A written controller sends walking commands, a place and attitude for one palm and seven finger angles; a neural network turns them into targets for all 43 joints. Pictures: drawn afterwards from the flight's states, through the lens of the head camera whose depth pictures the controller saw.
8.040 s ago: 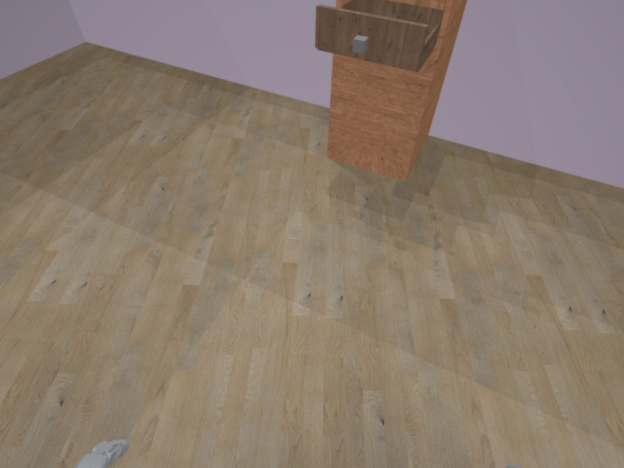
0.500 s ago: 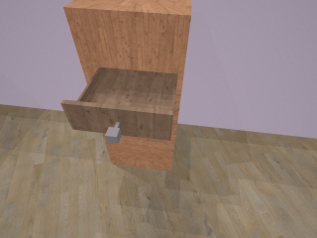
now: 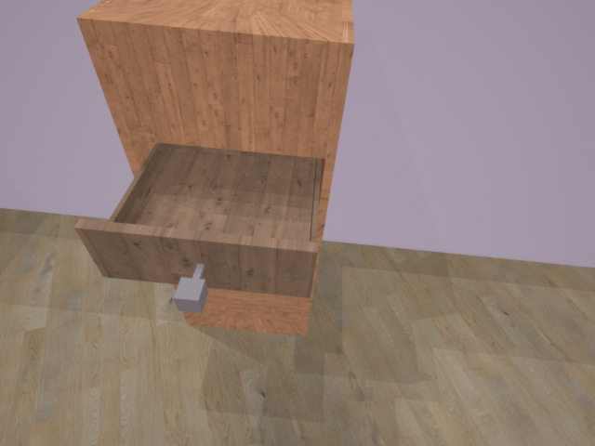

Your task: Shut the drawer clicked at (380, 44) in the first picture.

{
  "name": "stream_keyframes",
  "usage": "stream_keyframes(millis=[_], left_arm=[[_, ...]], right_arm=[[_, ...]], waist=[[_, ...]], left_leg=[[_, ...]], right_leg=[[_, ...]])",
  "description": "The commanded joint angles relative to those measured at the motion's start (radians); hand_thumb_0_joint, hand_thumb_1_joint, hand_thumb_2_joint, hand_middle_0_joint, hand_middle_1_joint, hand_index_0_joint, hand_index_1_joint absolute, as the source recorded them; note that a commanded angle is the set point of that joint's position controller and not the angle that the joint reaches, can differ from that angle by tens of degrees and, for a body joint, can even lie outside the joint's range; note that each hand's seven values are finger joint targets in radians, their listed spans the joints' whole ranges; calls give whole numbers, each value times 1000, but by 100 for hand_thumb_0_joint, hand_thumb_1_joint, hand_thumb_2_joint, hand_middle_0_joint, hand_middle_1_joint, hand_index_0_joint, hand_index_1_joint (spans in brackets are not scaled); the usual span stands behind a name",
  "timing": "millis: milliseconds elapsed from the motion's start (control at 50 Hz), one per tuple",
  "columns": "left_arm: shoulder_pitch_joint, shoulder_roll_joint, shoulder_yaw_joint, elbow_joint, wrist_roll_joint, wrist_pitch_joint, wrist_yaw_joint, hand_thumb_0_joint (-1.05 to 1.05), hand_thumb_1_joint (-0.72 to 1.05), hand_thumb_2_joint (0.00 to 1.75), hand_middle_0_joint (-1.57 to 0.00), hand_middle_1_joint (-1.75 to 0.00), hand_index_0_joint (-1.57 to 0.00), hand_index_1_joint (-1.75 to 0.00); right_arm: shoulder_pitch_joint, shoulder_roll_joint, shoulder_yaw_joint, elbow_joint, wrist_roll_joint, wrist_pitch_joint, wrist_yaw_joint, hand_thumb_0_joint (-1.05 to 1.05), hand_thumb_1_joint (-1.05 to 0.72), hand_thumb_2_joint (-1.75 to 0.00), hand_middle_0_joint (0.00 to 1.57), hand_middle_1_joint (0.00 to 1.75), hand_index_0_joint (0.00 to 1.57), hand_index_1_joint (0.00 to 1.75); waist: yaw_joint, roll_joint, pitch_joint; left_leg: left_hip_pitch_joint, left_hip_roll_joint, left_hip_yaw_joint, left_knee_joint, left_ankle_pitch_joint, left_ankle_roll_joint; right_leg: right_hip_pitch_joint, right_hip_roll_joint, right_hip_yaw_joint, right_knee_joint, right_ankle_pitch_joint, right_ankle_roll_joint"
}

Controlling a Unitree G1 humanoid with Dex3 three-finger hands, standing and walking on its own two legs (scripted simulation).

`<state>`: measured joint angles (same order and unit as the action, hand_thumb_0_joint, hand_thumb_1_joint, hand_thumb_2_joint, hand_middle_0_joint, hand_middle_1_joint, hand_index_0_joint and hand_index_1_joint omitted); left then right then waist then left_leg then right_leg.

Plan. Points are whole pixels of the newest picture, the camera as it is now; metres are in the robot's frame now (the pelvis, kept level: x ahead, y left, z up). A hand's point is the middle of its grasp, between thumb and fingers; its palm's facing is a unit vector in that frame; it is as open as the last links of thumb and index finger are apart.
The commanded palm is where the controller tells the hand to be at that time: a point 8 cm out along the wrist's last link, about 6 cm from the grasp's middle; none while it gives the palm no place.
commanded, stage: come to a stop and stand still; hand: left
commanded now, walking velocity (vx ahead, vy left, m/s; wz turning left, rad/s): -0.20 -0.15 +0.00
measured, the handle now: (194, 284) +0.37 +0.19 -0.04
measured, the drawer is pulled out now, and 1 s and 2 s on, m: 0.24 0.24 0.24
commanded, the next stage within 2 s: look again from close up in 1.26 s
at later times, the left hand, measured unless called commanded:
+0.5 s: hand out of the picture +0.07 +0.15 -0.17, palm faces +0.08 -0.98 -0.20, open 7.3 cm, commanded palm none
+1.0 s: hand out of the picture -0.08 +0.13 -0.17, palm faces +0.08 -0.98 -0.19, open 7.4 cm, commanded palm none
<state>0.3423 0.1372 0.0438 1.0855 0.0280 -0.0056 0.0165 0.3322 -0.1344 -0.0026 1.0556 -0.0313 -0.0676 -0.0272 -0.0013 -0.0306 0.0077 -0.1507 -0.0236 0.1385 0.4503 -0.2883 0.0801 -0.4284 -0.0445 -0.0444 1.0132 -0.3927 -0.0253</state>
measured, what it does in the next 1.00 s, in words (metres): steps on the spot: right foot, then left foot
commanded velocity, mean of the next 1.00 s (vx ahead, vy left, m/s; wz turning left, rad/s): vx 0.01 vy -0.01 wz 0.00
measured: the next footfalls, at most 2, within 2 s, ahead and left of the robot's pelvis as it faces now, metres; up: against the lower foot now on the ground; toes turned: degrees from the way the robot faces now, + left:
right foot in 0.24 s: +0.11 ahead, -0.13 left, +0.00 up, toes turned -4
left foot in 0.54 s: +0.01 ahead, +0.09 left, +0.00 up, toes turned +5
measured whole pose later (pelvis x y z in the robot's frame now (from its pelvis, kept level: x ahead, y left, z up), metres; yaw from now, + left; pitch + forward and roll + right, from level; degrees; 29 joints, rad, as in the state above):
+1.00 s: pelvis -0.04 -0.03 +0.00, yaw +2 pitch +0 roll +1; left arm 0.36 0.10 0.01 1.10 0.01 -0.02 0.03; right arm 0.35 -0.13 -0.01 1.13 -0.02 0.01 -0.02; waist -0.01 0.02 0.03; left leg -0.29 0.01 0.06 0.55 -0.34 0.01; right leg -0.14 0.02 -0.07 0.46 -0.32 -0.06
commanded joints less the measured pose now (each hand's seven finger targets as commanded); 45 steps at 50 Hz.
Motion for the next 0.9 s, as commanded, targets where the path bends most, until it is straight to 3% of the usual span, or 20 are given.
stream_keyframes(millis=[0, 100, 180, 200, 220, 240, 260, 300, 380, 440, 500, 520, 540, 580, 640, 760, 800, 840, 860, 880], left_arm=[[36, -9, -11, -51, -11, -5, 8, 0, 90, 90, -20, -30, -20, -30], [-49, 36, -6, -88, -14, 14, 19, 0, 90, 90, -20, -30, -20, -30], [-17, 75, 5, -105, -8, -2, 22, 0, 90, 90, -20, -30, -20, -30], [11, 113, 12, -103, -5, -11, 26, 0, 90, 90, -20, -30, -20, -30], [23, 148, 17, -102, -5, -16, 31, 0, 90, 90, -20, -30, -20, -30], [20, 177, 16, -100, -10, -16, 32, 0, 90, 90, -20, -30, -20, -30], [12, 185, 15, -106, -8, -16, 34, 0, 90, 90, -20, -30, -20, -30], [-42, 154, 16, -127, -2, -15, 39, 0, 90, 90, -20, -30, -20, -30], [-95, 173, 30, -162, 4, -2, 38, 0, 90, 90, -20, -30, -20, -30], [-93, 187, 39, -160, 6, 7, 36, 0, 90, 90, -20, -30, -20, -30], [-131, 166, 32, -168, -8, 22, 28, 0, 90, 90, -20, -30, -20, -30], [-133, 129, 25, -175, -12, 28, 24, 0, 90, 90, -20, -30, -20, -30], [-111, 80, 17, -186, -14, 34, 18, 0, 90, 90, -20, -30, -20, -30], [-114, 76, 12, -152, 1, 35, 15, 0, 90, 90, -20, -30, -20, -30], [-14, 57, 10, -119, 7, 33, -5, 0, 90, 90, -20, -30, -20, -30], [-62, 44, -6, -117, -3, 7, -7, 0, 90, 90, -20, -30, -20, -30], [-37, 29, -13, -104, -9, 0, -5, 0, 90, 90, -20, -30, -20, -30], [44, 17, -18, -61, -15, -10, 0, 0, 90, 90, -20, -30, -20, -30], [80, 30, -16, -39, -12, -15, 6, 0, 90, 90, -20, -30, -20, -30], [116, 63, -12, -20, -8, -20, 13, 0, 90, 90, -20, -30, -20, -30]], right_arm=[[70, -93, -1, -9, 8, -12, -18, 0, -90, -90, 20, 30, 20, 30], [54, -112, -22, 0, 7, 26, -24, 0, -90, -90, 20, 30, 20, 30], [56, -115, -44, -3, 14, 44, -19, 0, -90, -90, 20, 30, 20, 30], [68, -94, -48, -9, 19, 46, -14, 0, -90, -90, 20, 30, 20, 30], [91, -71, -51, -16, 26, 50, -10, 0, -90, -90, 20, 30, 20, 30], [107, -40, -50, -13, 31, 59, -8, 0, -90, -90, 20, 30, 20, 30], [93, -18, -47, -14, 34, 68, -9, 0, -90, -90, 20, 30, 20, 30], [40, -25, -47, -18, 30, 85, -8, 0, -90, -90, 20, 30, 20, 30], [25, -14, -45, -19, 26, 92, 7, 0, -90, -90, 20, 30, 20, 30], [35, -11, -44, -20, 22, 88, 13, 0, -90, -90, 20, 30, 20, 30], [117, -32, -38, 6, 19, 79, 13, 0, -90, -90, 20, 30, 20, 30], [112, -62, -41, -2, 11, 75, 11, 0, -90, -90, 20, 30, 20, 30], [86, -110, -50, -28, -1, 73, 10, 0, -90, -90, 20, 30, 20, 30], [-57, -123, -38, -63, -4, 66, 9, 0, -90, -90, 20, 30, 20, 30], [-77, -136, -37, -75, 0, 60, 3, 0, -90, -90, 20, 30, 20, 30], [81, -136, -42, -16, -6, 43, -8, 0, -90, -90, 20, 30, 20, 30], [94, -141, -44, -5, -8, 43, -9, 0, -90, -90, 20, 30, 20, 30], [73, -143, -43, 5, 3, 47, -8, 0, -90, -90, 20, 30, 20, 30], [71, -118, -39, 11, 12, 46, -5, 0, -90, -90, 20, 30, 20, 30], [48, -83, -29, 4, 22, 42, -2, 0, -90, -90, 20, 30, 20, 30]], waist=[[25, 112, 52], [0, 175, 50], [27, 89, 5], [27, 15, -52], [15, -86, -100], [7, -123, -107], [12, -175, -126], [20, -229, -104], [11, -120, -65], [12, -115, -57], [-27, -38, -14], [-21, 83, 25], [-14, 225, 59], [13, 312, 147], [41, 166, 146], [-50, 140, 84], [-47, 123, 31], [-5, 76, -14], [6, 16, -35], [19, -77, -19]], left_leg=[[8, 266, -142, -137, 921, 75], [46, 276, -152, -79, 925, 75], [34, 232, -155, 33, 701, 27], [-21, 181, -132, 94, 515, -12], [-130, 100, -89, 171, 206, -51], [-175, 30, -71, 221, -123, -78], [-179, 28, -89, 320, -288, -86], [-193, 38, -130, 462, -301, -92], [-176, 30, -94, 377, -216, -106], [-100, 20, -71, 192, -127, -109], [67, 29, -70, -53, 2, -88], [15, 93, -160, -132, -82, -63], [-98, 228, -329, -256, -227, -13], [-360, 290, -421, -388, -408, 56], [-319, 266, -369, -346, -328, 77], [18, 288, -391, -287, -109, 94], [46, 294, -384, -236, 50, 100], [-3, 254, -328, -148, 135, 68], [-85, 204, -268, -99, 86, 27], [-200, 125, -164, -6, 21, -22]], right_leg=[[-19, -18, 12, -80, 98, 26], [53, 4, -23, -305, 106, 29], [191, -12, -14, -541, 331, 25], [291, -72, 58, -538, 606, 9], [381, -204, 201, -482, 917, -65], [402, -321, 244, -516, 1132, -152], [391, -358, 254, -556, 1113, -206], [300, -311, 249, -616, 905, -219], [219, -259, 204, -665, 575, -182], [168, -232, 219, -681, 325, -162], [27, -138, 155, -652, -8, -70], [-3, -77, 114, -595, -79, -35], [9, 2, 37, -472, -64, 0], [144, 15, 17, -283, 12, 9], [88, 49, 17, -80, -1, 0], [-37, 19, 2, -239, -95, 6], [42, 21, 5, -382, -118, 3], [215, 31, -3, -608, 53, 2], [334, 5, 38, -684, 133, -3], [417, -90, 156, -736, 135, -23]])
